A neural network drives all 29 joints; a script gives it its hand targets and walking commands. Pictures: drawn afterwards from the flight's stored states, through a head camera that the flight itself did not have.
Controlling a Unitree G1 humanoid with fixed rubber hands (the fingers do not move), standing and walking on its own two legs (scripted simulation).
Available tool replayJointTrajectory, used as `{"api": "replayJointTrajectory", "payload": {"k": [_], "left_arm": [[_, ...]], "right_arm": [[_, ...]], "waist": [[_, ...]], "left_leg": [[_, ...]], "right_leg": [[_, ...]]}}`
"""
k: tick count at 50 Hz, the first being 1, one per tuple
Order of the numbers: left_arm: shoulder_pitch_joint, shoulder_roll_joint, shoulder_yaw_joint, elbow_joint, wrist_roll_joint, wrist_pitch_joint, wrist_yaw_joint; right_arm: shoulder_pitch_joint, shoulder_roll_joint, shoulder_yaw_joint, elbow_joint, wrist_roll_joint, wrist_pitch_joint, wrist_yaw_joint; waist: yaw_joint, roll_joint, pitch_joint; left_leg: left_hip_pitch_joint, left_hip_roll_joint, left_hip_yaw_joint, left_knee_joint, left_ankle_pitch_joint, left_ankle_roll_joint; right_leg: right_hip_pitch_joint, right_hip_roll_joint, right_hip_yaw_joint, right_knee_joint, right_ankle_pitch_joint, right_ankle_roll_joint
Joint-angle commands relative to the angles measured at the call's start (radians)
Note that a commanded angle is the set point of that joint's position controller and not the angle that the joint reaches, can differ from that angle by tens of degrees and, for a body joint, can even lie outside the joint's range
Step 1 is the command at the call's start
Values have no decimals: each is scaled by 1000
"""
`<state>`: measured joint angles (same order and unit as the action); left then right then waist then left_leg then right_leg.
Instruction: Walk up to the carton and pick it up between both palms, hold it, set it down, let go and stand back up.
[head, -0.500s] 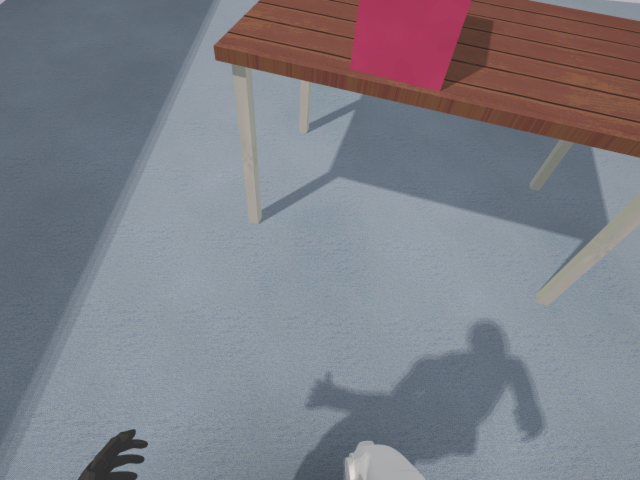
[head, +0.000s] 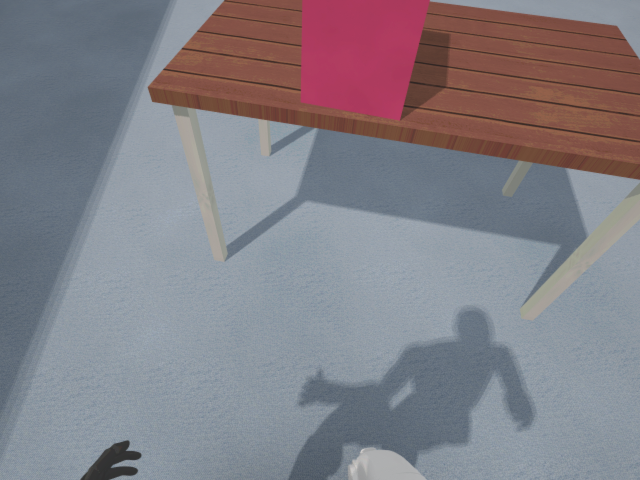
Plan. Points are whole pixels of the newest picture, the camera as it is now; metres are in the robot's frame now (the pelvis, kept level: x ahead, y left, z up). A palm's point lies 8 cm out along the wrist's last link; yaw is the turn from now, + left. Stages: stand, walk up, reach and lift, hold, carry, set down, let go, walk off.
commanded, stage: walk up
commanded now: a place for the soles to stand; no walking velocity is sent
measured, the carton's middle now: (369, 16) +1.00 -0.10 +0.11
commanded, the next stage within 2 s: none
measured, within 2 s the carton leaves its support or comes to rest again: neither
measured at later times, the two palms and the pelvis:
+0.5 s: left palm (139, 406) +0.23 +0.26 -0.11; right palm out of the picture +0.12 -0.36 -0.09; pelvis +0.10 -0.03 -0.01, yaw -5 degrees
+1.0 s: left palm (169, 350) +0.31 +0.24 -0.11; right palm (602, 417) +0.22 -0.40 -0.11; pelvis +0.18 -0.06 -0.02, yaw -8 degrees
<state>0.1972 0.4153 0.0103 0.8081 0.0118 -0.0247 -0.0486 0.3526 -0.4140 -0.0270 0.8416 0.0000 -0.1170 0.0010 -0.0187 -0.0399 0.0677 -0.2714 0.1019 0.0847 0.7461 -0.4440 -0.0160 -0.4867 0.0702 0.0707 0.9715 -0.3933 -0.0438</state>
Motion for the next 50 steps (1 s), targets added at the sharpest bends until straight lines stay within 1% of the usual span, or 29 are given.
{"api": "replayJointTrajectory", "payload": {"k": [1,4,5,6,7,8,9,11,15,17,19,20,21,22,23,24,26,31,33,34,35,36,37,38,41,44,47,49,50], "left_arm": [[-127,166,80,-125,1,-23,-13],[-84,167,85,-115,-7,-33,-22],[19,170,97,-82,-9,-35,-20],[171,195,118,-25,-11,-41,-12],[310,269,149,22,-1,-45,7],[258,406,167,-9,-6,-43,24],[166,403,165,-39,-21,-40,23],[92,331,146,-27,-32,-43,28],[72,300,136,-12,-10,-44,24],[61,310,135,-17,-3,-40,20],[5,293,125,-36,-10,-35,17],[-28,233,109,-54,-12,-31,16],[-75,134,82,-75,-17,-34,14],[-100,182,82,-67,0,-37,27],[-91,212,82,-55,6,-42,30],[-59,212,80,-41,2,-48,27],[-41,203,83,-50,2,-54,20],[-77,185,77,-82,-13,-52,-1],[88,183,90,-24,-17,-62,3],[235,228,121,35,-12,-66,15],[326,344,153,53,1,-70,37],[258,417,158,20,-12,-69,45],[145,413,155,0,-19,-67,43],[103,373,150,5,-27,-66,44],[96,319,137,32,-19,-65,47],[80,333,141,36,-8,-62,40],[64,339,138,24,0,-53,33],[-9,295,119,3,-8,-45,30],[-35,207,97,-11,-12,-39,27]], "right_arm": [[62,-306,-120,-77,-12,-9,-22],[-9,-330,-119,-101,-11,-6,-16],[-67,-330,-116,-114,-7,-2,-13],[-54,-288,-105,-117,-11,6,-9],[-48,-217,-84,-127,-6,11,-8],[-40,-158,-54,-160,17,15,-2],[-106,-249,-73,-155,8,26,-10],[-116,-274,-80,-110,1,29,-4],[-60,-259,-90,-63,-10,22,13],[-51,-271,-99,-50,-8,16,8],[48,-264,-105,-12,-15,-2,1],[130,-276,-114,9,-25,-16,-5],[196,-366,-135,25,-33,-27,-10],[123,-409,-143,-1,-17,-25,-11],[74,-387,-134,-14,-4,-25,-12],[67,-356,-124,-25,2,-27,-12],[74,-319,-114,-47,-6,-27,-16],[25,-338,-116,-94,-9,-8,-7],[-70,-327,-107,-116,-5,7,-1],[-41,-264,-91,-112,-10,17,1],[-35,-181,-64,-135,6,22,5],[-64,-203,-56,-144,16,35,2],[-86,-271,-77,-126,5,48,-3],[-81,-294,-84,-99,1,53,0],[-50,-272,-92,-55,-9,51,17],[-87,-280,-99,-50,-15,46,22],[-48,-291,-109,-34,-11,33,16],[80,-280,-117,6,-18,8,8],[182,-311,-127,30,-31,-7,3]], "waist": [[-63,201,-60],[-21,247,-71],[51,238,-120],[120,123,-213],[183,-50,-240],[128,-323,-169],[105,-133,-74],[71,-5,42],[40,-132,31],[39,-143,33],[-28,-99,-22],[-78,16,-60],[-126,283,-54],[-97,208,26],[-70,107,24],[-51,92,-5],[-34,155,-66],[-31,255,-59],[77,243,-130],[133,86,-205],[166,-183,-174],[120,-225,-103],[75,-70,-6],[59,-7,44],[36,-73,52],[50,-144,74],[42,-169,22],[-45,-107,-47],[-104,92,-66]], "left_leg": [[426,294,-180,-259,771,216],[267,264,-89,-220,677,189],[175,229,-11,-120,731,166],[125,144,54,137,739,138],[-147,92,45,441,567,97],[-446,-88,-21,558,-73,55],[-463,-47,-143,584,-114,62],[-437,8,-143,468,-74,55],[-279,-8,-124,229,-150,63],[-234,-19,-112,125,-155,72],[-19,-33,-95,-80,-12,101],[143,10,-216,-230,-105,117],[344,232,-578,-470,-341,153],[319,392,-696,-530,-268,187],[324,392,-642,-478,-59,205],[369,352,-535,-401,212,206],[411,290,-341,-287,582,219],[238,281,-197,-241,567,229],[79,198,-60,-81,544,171],[-38,122,-13,219,575,145],[-353,20,10,515,333,77],[-526,-77,-99,568,-88,67],[-509,-32,-159,577,-126,64],[-505,3,-166,532,-78,52],[-387,18,-146,357,-41,51],[-351,10,-136,245,-113,52],[-261,-15,-108,114,-122,68],[42,-39,-94,-101,-6,95],[228,52,-305,-291,-231,112]], "right_leg": [[-312,-110,-77,-63,-63,15],[-87,-118,-113,-250,43,-5],[111,-80,-156,-329,101,-20],[314,-6,-165,-404,160,-36],[526,-35,47,-398,54,-71],[500,-297,681,-672,-142,-173],[393,-363,855,-759,-324,-247],[298,-325,688,-675,-224,-254],[152,-245,573,-617,-182,-233],[128,-268,591,-592,-170,-243],[24,-222,477,-438,-95,-191],[-121,-139,328,-248,-80,-129],[-402,58,98,51,-115,-30],[-498,27,22,176,-94,1],[-481,-16,40,194,-45,10],[-439,-44,27,173,-19,18],[-371,-85,-15,99,-56,24],[-157,-123,-84,-173,-14,4],[165,-61,-164,-359,107,-16],[382,2,-113,-374,82,-19],[517,-161,326,-500,-90,-76],[414,-344,821,-753,-294,-149],[312,-385,857,-775,-448,-202],[301,-360,779,-723,-429,-208],[193,-259,605,-666,-302,-180],[138,-268,602,-647,-388,-218],[147,-281,583,-578,-289,-231],[-29,-212,408,-368,-170,-177],[-245,-92,218,-105,-171,-95]]}}
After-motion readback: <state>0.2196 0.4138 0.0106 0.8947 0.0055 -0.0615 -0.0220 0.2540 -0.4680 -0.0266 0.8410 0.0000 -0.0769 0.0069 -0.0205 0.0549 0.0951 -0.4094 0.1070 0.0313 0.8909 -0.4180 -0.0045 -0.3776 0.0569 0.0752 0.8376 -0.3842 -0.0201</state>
